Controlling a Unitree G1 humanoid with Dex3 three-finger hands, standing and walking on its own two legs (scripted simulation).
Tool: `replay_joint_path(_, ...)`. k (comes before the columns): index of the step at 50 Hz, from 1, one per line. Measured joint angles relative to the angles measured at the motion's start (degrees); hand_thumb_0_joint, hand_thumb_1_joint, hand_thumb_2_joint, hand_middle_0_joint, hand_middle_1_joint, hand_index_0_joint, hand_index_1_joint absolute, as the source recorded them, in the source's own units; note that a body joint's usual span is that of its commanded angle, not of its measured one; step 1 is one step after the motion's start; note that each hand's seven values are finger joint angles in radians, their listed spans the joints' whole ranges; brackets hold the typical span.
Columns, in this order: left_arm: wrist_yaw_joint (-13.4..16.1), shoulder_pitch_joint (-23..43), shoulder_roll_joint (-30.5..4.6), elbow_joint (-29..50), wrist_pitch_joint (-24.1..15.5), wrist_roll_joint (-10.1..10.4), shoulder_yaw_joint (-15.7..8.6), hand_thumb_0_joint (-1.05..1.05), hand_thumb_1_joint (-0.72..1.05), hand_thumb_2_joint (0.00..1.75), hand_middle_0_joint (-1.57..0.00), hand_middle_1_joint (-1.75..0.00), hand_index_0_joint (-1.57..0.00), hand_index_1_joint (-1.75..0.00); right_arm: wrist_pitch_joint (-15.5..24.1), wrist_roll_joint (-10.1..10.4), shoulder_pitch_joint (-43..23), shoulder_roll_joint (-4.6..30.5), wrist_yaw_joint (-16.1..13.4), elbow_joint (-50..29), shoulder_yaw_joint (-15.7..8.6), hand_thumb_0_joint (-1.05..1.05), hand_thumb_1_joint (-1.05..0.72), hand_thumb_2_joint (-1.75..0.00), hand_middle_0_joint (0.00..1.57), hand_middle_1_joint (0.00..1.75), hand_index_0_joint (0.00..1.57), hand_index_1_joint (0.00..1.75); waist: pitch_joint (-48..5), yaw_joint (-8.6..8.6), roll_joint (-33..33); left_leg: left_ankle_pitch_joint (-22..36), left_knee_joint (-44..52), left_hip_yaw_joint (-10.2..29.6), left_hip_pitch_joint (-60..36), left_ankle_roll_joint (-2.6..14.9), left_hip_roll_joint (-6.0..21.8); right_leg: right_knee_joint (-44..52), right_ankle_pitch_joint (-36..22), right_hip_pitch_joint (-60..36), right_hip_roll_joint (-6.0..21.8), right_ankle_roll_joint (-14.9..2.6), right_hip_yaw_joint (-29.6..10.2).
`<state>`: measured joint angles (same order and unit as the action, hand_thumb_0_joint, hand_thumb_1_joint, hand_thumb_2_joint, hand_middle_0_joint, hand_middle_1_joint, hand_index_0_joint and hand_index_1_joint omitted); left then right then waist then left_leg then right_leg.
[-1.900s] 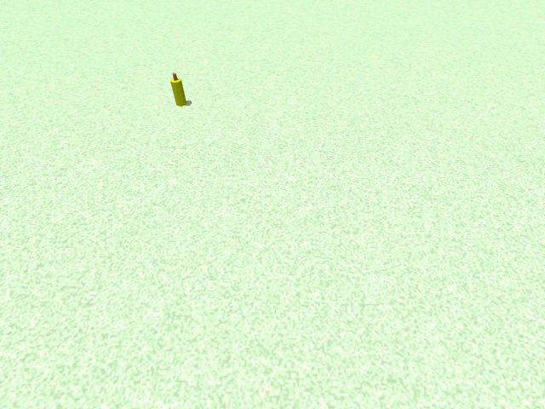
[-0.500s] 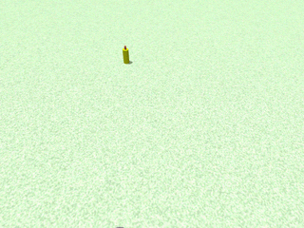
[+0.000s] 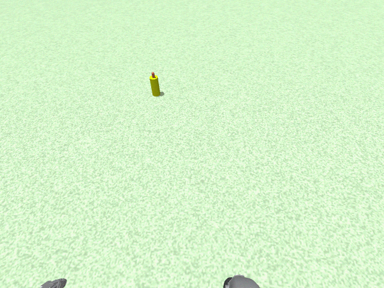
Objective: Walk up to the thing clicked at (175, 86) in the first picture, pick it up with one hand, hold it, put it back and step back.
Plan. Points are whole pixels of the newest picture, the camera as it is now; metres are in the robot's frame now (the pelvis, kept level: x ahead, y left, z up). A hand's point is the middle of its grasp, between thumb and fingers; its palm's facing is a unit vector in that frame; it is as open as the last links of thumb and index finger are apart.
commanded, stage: walk up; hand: left
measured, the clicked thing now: (154, 83) +1.79 +0.22 -0.65
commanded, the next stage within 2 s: none
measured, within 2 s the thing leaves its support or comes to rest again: neither
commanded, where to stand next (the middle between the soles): +1.44 +0.00 m, yaw +2 degrees
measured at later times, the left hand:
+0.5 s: hand (78, 239) +0.31 +0.31 -0.16, palm faces +0.04 -0.93 -0.35, open 7.4 cm
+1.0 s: hand (115, 125) +0.70 +0.25 -0.11, palm faces -0.02 -0.92 -0.38, open 7.4 cm
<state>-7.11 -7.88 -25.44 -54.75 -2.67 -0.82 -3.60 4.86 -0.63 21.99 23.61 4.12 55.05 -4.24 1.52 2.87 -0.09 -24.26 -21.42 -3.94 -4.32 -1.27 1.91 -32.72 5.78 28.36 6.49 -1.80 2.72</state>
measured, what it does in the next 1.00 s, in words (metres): walks ahead: right foot, then left foot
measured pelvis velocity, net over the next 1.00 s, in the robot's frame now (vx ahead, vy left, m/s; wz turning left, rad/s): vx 0.58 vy -0.02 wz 0.03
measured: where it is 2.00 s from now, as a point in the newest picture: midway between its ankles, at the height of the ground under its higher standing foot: (186, 156)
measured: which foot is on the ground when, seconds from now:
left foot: down 0.00-0.04, up 0.06-0.42, down 0.44-0.90, up 0.92-1.00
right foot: up 0.00-0.00, down 0.02-0.46, up 0.48-0.86, down 0.88-1.00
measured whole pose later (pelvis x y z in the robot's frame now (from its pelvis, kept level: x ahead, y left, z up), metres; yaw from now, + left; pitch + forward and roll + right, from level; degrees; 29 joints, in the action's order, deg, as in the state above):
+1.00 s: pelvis +0.58 -0.02 +0.00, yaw +2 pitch -2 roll +0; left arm -4.2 -9.0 -22.7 -49.8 -5.2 -0.1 -2.9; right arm 3.0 0.1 17.9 24.8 2.2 53.5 -3.2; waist 4.9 1.2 -2.6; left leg -25.0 -63.9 -0.5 16.1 2.0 3.2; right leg -35.9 12.9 21.0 2.4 -1.9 5.0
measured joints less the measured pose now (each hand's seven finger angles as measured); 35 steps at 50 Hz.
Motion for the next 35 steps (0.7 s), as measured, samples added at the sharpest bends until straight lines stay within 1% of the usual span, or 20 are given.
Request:
replay_joint_path(1,0.15,0.21,-0.1,0.32,-0.29,0.03,-0.18,0.01,0.9,0.9,-0.2,-0.3,-0.2,-0.3,-0.2,-0.12,0.31,0.18,-0.18,-0.08,-0.05,0.01,-0.9,-0.89,0.2,0.31,0.2,0.3,-0.1,-0.1,-0.4,-2.45,-2.74,0.2,-0.03,-0.01,0.74,1.52,0.56,-1.81,-0.78,-0.42,0.91)
replay_joint_path(2,0.58,0.74,0.3,0.47,-0.81,0.01,-0.6,0.01,0.9,0.9,-0.2,-0.3,-0.2,-0.3,-0.48,-0.22,0.11,0.55,-0.46,-0.01,-0.1,0.01,-0.9,-0.89,0.2,0.31,0.2,0.3,0.29,-0.46,-1.62,-5.0,-8.39,0.41,1.27,0.65,2.31,0.54,-0.57,-2.43,-1.96,0.03,1.65)
replay_joint_path(3,1.06,1.28,0.88,0.9,-1.36,-0.16,-0.94,0.01,0.9,0.9,-0.2,-0.3,-0.2,-0.3,-0.92,-0.09,-0.61,0.69,-0.88,0.1,-0.13,0.01,-0.9,-0.89,0.2,0.31,0.2,0.3,1.06,-0.64,-2.73,-5.04,-17.43,1.53,4.45,2.02,3.58,-2.31,1.47,-2.41,-2.69,0.52,2.6)
replay_joint_path(4,1.47,1.53,1.42,1.55,-1.89,-0.03,-0.91,0.01,0.9,0.9,-0.2,-0.3,-0.2,-0.3,-1.26,0.16,-1.41,0.66,-1.22,0.14,-0.01,0.01,-0.9,-0.89,0.2,0.31,0.2,0.3,1.65,-0.92,-3.03,-4.29,-27.07,3.52,8.57,2.89,3.08,-4.38,3.77,-2.68,-2.68,0.76,3.14)
replay_joint_path(5,1.77,1.45,2.13,2.17,-2.3,0.21,-0.62,0.01,0.9,0.9,-0.2,-0.3,-0.2,-0.3,-1.41,0.3,-2.31,0.79,-1.42,0.25,0.16,0.01,-0.9,-0.89,0.2,0.3,0.2,0.3,2.07,-1.32,-3.24,-3.35,-35.36,5.12,12.79,3.45,1.91,-4.9,5.34,-3.69,-2.53,0.77,3.52)
replay_joint_path(6,1.99,1.09,2.91,2.67,-2.6,0.41,-0.23,0.01,0.9,0.9,-0.2,-0.3,-0.2,-0.3,-1.45,0.47,-3.31,1.09,-1.47,0.32,0.31,0.01,-0.9,-0.89,0.2,0.3,0.2,0.3,2.44,-1.77,-3.63,-1.37,-41.22,5.92,16.67,3.86,1.1,-4.17,6.19,-5.36,-2.53,0.7,3.91)
replay_joint_path(7,2.21,0.42,3.58,2.98,-2.82,0.51,0.2,0.01,0.9,0.9,-0.2,-0.3,-0.2,-0.3,-1.38,0.61,-4.37,1.4,-1.4,0.25,0.42,0.01,-0.91,-0.89,0.2,0.3,0.2,0.3,2.66,-2.24,-4.04,0.96,-44.18,6.01,20.1,4.11,0.83,-2.72,6.57,-7.32,-2.7,0.64,4.23)
replay_joint_path(8,2.39,-0.46,4.05,3.07,-2.93,0.53,0.56,0.01,0.9,0.9,-0.2,-0.3,-0.2,-0.3,-1.27,0.69,-5.42,1.65,-1.26,-0.02,0.51,0.01,-0.91,-0.89,0.2,0.3,0.2,0.3,2.7,-2.61,-4.35,2.82,-44.68,5.75,23.13,4.18,0.99,-0.93,6.71,-9.34,-2.94,0.65,4.51)
replay_joint_path(11,2.7,-3.43,4.29,2.62,-2.88,0.35,1.16,0.01,0.9,0.9,-0.2,-0.3,-0.2,-0.3,-0.86,0.38,-8.0,1.93,-0.29,-1.68,0.29,0.01,-0.91,-0.89,0.2,0.3,0.2,0.3,2.31,-3.39,-4.56,6.34,-39.27,4.84,30.58,3.27,2.49,4.17,7.19,-14.72,-3.75,0.61,5.32)
replay_joint_path(14,2.67,-6.22,3.26,2.12,-2.79,-0.03,1.01,0.01,0.9,0.9,-0.2,-0.3,-0.2,-0.3,-0.91,-0.01,-9.82,1.77,0.86,-3.12,-0.08,0.01,-0.91,-0.89,0.2,0.3,0.2,0.3,1.84,-4.26,-3.53,8.42,-29.32,3.47,34.89,1.89,4.0,7.43,8.72,-18.96,-4.15,0.46,5.78)
replay_joint_path(16,2.57,-7.68,2.25,1.89,-2.81,-0.27,0.65,0.01,0.9,0.9,-0.2,-0.3,-0.2,-0.3,-1.03,-0.22,-10.73,1.69,1.49,-3.56,-0.24,0.01,-0.91,-0.89,0.2,0.3,0.2,0.3,1.72,-5.0,-2.65,11.8,-22.57,2.75,35.94,1.53,4.63,8.75,10.21,-21.65,-4.28,1.04,6.01)
replay_joint_path(19,2.39,-9.56,0.54,1.54,-2.57,-0.48,0.19,0.01,0.9,0.9,-0.2,-0.3,-0.2,-0.3,-1.05,-0.33,-11.65,1.62,2.02,-3.71,-0.48,0.01,-0.91,-0.89,0.2,0.3,0.2,0.3,1.39,-6.0,-1.31,16.75,-14.95,1.56,34.88,1.69,4.67,8.67,13.89,-25.29,-4.14,2.2,6.2)
replay_joint_path(21,2.47,-10.78,-0.53,1.21,-2.13,-0.44,0.05,0.01,0.9,0.9,-0.2,-0.3,-0.2,-0.3,-0.77,-0.54,-11.65,1.75,2.07,-3.96,-0.67,0.01,-0.91,-0.89,0.2,0.3,0.2,0.3,0.76,-6.28,-0.35,17.34,-11.92,0.18,32.23,2.21,3.91,6.07,17.89,-26.94,-3.39,2.87,6.1)
replay_joint_path(22,2.65,-11.41,-0.91,1.12,-1.87,-0.36,0.07,0.01,0.9,0.9,-0.2,-0.3,-0.2,-0.3,-0.37,-0.83,-11.59,2.01,1.94,-4.19,-0.82,0.01,-0.91,-0.89,0.2,0.3,0.2,0.3,0.46,-6.18,0.09,17.7,-11.12,-0.24,30.72,2.9,3.14,2.65,20.5,-26.78,-2.6,2.63,5.88)
replay_joint_path(23,3.06,-11.33,-1.22,0.74,-1.45,-0.18,0.07,0.01,0.9,0.9,-0.2,-0.3,-0.2,-0.3,0.08,-1.28,-11.99,1.79,1.49,-4.29,-1.11,0.01,-0.91,-0.89,0.2,0.3,0.2,0.3,0.81,-5.81,1.36,16.77,-13.62,-0.97,30.71,3.27,2.02,-3.86,22.21,-24.97,-0.86,1.64,5.03)
replay_joint_path(24,3.5,-10.86,-1.09,0.38,-0.86,0.17,0.11,0.01,0.9,0.9,-0.2,-0.3,-0.2,-0.3,0.42,-1.47,-12.23,1.57,0.99,-4.69,-1.19,0.01,-0.91,-0.89,0.2,0.3,0.2,0.3,1.28,-5.29,1.88,14.44,-16.28,-1.28,30.82,3.46,1.48,-12.28,22.42,-21.81,-0.96,0.77,2.26)
replay_joint_path(26,4.11,-9.77,-1.03,-0.03,-0.22,0.53,0.84,0.01,0.9,0.9,-0.2,-0.3,-0.2,-0.3,0.74,-0.41,-11.97,0.6,0.37,-5.3,-0.84,0.01,-0.91,-0.89,0.2,0.3,0.2,0.3,1.77,-4.29,2.45,11.57,-17.15,-1.47,28.99,3.71,1.12,-26.3,20.8,-14.85,-3.33,-0.51,-2.47)
replay_joint_path(28,4.17,-8.9,-1.25,0.15,-0.47,0.9,1.31,0.02,0.91,0.9,-0.2,-0.3,-0.2,-0.3,0.8,0.34,-11.0,-0.58,-0.21,-5.54,0.05,0.01,-0.91,-0.89,0.2,0.3,0.2,0.3,2.02,-3.81,3.66,10.8,-14.38,-2.3,25.21,3.49,0.73,-31.85,17.27,-8.88,-3.9,-0.74,-4.32)
replay_joint_path(31,3.48,-7.6,-1.09,1.18,-0.93,1.01,1.34,0.01,0.91,0.9,-0.2,-0.3,-0.2,-0.3,1.04,0.64,-8.74,-1.45,-0.54,-5.42,1.04,0.01,-0.9,-0.89,0.2,0.3,0.2,0.3,2.08,-3.31,4.63,10.37,-9.44,-3.27,19.69,3.29,0.08,-28.87,13.97,-2.16,-2.31,0.14,-4.23)
replay_joint_path(35,2.05,-5.79,-0.5,2.29,-0.48,0.43,1.34,0.01,0.91,0.9,-0.2,-0.3,-0.2,-0.3,1.25,0.42,-5.83,-1.41,-0.55,-4.98,1.35,0.01,-0.9,-0.89,0.2,0.3,0.2,0.3,2.26,-2.29,4.18,9.11,-4.49,-3.83,13.52,3.02,-0.32,-19.12,9.28,2.99,-0.05,1.48,-2.96)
